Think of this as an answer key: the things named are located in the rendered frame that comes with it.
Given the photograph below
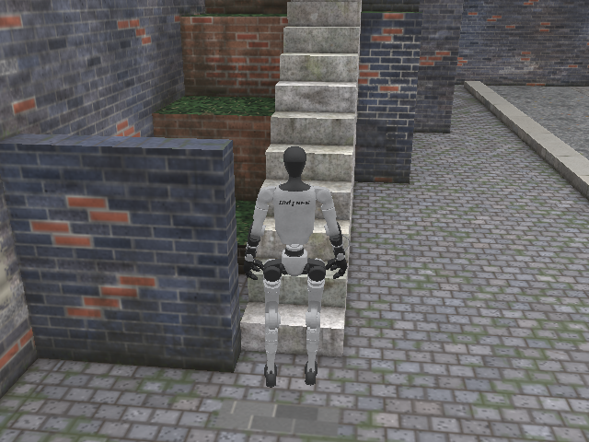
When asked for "right robot forearm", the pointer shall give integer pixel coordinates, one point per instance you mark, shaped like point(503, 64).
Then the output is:
point(337, 245)

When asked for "right robot hand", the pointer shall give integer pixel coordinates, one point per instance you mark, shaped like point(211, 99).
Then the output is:
point(337, 264)

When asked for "left robot hand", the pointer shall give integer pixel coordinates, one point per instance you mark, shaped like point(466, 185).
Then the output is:
point(252, 265)

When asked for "robot right upper arm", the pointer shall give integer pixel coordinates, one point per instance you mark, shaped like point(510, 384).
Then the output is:
point(323, 195)

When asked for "robot left thigh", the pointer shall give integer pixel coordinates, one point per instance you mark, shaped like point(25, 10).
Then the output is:
point(272, 276)

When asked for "robot left upper arm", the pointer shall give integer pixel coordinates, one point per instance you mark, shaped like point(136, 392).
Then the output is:
point(261, 208)

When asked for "left robot forearm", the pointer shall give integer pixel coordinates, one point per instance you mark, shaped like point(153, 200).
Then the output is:
point(252, 246)

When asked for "robot left shin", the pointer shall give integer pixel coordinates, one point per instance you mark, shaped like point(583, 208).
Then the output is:
point(271, 343)

